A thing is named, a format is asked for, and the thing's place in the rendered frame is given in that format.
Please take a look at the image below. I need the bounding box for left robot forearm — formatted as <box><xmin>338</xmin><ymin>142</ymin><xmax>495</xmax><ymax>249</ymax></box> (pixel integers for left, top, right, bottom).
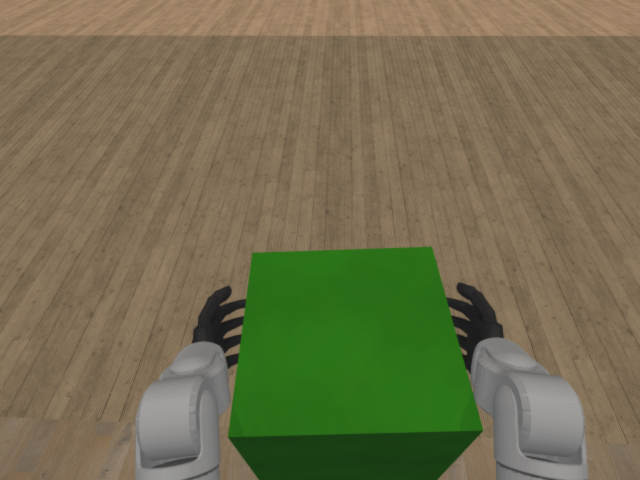
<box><xmin>135</xmin><ymin>341</ymin><xmax>231</xmax><ymax>480</ymax></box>

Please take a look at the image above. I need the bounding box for right robot hand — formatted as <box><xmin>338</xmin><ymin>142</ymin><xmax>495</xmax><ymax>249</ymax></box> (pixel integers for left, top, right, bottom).
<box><xmin>446</xmin><ymin>283</ymin><xmax>504</xmax><ymax>375</ymax></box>

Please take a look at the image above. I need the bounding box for left robot hand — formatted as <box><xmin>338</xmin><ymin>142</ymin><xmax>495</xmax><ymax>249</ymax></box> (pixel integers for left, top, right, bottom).
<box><xmin>191</xmin><ymin>286</ymin><xmax>246</xmax><ymax>369</ymax></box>

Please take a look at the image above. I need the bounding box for right robot forearm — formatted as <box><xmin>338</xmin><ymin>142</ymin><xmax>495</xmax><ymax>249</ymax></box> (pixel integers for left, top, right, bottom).
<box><xmin>471</xmin><ymin>337</ymin><xmax>588</xmax><ymax>480</ymax></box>

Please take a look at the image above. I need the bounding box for carton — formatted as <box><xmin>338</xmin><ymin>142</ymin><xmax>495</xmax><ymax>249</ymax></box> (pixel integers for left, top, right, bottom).
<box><xmin>228</xmin><ymin>247</ymin><xmax>483</xmax><ymax>480</ymax></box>

